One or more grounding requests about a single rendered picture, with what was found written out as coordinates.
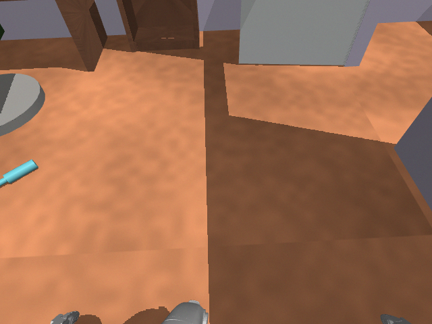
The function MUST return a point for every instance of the bottle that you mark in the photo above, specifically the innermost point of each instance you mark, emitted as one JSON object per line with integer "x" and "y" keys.
{"x": 18, "y": 172}

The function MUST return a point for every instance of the office chair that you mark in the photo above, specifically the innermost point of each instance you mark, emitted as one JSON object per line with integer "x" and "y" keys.
{"x": 21, "y": 98}

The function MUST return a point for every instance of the bookshelf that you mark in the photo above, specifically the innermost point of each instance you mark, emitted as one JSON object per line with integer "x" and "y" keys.
{"x": 154, "y": 25}

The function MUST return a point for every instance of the desk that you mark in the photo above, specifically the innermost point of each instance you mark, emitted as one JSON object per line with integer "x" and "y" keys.
{"x": 86, "y": 28}

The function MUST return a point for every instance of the left robot hand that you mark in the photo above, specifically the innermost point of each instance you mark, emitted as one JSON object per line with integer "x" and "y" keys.
{"x": 68, "y": 318}

